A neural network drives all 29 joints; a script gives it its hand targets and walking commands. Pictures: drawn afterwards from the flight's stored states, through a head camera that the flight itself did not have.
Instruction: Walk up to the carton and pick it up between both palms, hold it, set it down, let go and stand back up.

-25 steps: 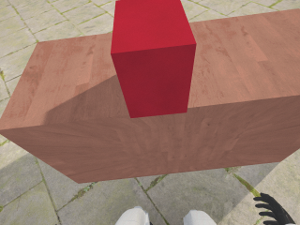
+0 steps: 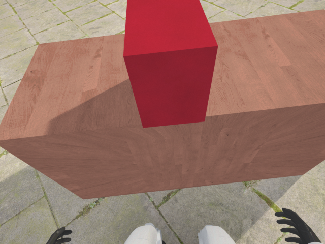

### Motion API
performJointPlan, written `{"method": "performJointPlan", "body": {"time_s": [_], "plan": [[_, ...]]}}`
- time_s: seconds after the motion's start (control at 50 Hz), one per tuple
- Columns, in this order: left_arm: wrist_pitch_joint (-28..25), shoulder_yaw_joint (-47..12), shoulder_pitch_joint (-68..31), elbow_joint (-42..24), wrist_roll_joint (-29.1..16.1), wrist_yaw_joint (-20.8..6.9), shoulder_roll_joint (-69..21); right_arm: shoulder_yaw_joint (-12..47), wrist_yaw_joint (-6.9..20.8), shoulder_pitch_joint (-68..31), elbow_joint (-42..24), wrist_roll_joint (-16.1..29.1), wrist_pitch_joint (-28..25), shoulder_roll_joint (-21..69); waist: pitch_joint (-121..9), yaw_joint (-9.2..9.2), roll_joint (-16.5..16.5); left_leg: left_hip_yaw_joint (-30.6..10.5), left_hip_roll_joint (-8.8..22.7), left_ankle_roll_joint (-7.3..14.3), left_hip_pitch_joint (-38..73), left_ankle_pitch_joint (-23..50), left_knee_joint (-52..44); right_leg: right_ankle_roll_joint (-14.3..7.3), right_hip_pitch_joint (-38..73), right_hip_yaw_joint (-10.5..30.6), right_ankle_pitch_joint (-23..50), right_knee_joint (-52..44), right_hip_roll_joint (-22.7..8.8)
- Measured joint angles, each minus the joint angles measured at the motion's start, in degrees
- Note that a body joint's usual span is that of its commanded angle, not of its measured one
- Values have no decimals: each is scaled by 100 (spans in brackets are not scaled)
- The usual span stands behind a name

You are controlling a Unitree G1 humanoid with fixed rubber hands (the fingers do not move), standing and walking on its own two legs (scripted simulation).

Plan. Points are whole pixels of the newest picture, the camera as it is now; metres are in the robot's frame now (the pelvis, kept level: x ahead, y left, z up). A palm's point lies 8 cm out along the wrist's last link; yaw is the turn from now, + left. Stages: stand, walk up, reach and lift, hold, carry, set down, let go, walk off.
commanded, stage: reach and lift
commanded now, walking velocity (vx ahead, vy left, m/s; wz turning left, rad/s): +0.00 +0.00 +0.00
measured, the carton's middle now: (167, 62) +0.57 -0.01 +0.10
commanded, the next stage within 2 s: none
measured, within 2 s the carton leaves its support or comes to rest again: neither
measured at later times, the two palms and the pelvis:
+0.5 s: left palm out of the picture +0.12 +0.28 -0.04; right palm (300, 236) +0.14 -0.27 -0.05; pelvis -0.02 +0.00 +0.03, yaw -1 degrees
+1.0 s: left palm (70, 231) +0.16 +0.22 +0.00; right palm (288, 221) +0.16 -0.22 +0.02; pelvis -0.03 +0.03 +0.04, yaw -1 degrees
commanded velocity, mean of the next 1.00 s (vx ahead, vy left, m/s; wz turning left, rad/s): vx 0.00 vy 0.00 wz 0.00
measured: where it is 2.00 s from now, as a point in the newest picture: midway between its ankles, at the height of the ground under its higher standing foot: outside the picture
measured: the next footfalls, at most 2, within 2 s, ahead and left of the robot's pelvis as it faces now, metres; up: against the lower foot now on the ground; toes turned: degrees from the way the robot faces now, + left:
none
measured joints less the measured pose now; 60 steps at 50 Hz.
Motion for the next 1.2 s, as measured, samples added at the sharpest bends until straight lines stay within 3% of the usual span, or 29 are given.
{"method": "performJointPlan", "body": {"time_s": [0.08,0.16,0.3,0.46,0.58,0.74,0.94,1.06,1.2], "plan": [[1280,164,-744,3,-1,0,-2,-280,115,-600,1365,-82,-1049,364,-32,42,-246,90,-21,-103,-194,19,73,0,-184,39,507,-113,-7],[1654,98,-1456,-24,-1,-2,-89,-282,154,-674,1487,-82,-1458,554,-42,37,-263,66,8,-130,-214,60,71,0,-210,14,457,-85,22],[1415,72,-1415,-324,0,-1,-295,-283,43,-594,1461,-82,-1596,767,-58,-34,-263,65,8,-136,287,285,-448,0,281,15,696,-614,33],[1099,39,-534,-504,0,0,-323,-266,109,-355,1041,-82,-1619,816,-217,161,-266,66,8,-126,821,758,-1330,0,824,14,1214,-1551,53],[899,-260,-40,-1134,-4,47,-325,-264,66,-305,393,-82,-1584,1048,-239,194,-387,67,8,-106,834,863,-1416,0,883,12,1358,-1733,54],[1044,-940,-175,-2294,-4,403,-415,-260,307,-208,-271,-83,-1066,1407,-303,188,-573,71,8,-25,911,864,-1418,-20,1057,9,1503,-1958,54],[1117,-1253,-259,-2385,-4,785,-782,-393,685,-208,-453,33,-891,1065,-407,177,-463,70,8,72,1172,944,-1674,-19,1455,8,1776,-2517,66],[1115,-1355,-124,-2677,-5,966,-783,-401,746,-209,-780,277,-806,1067,-467,176,-462,70,8,43,1177,997,-1786,-19,1465,8,1836,-2644,67],[1127,-1512,-167,-3199,-90,1065,-782,-393,604,-210,-1446,478,-542,1227,-470,176,-462,70,8,8,1219,1062,-1915,-19,1466,8,1849,-2689,67]]}}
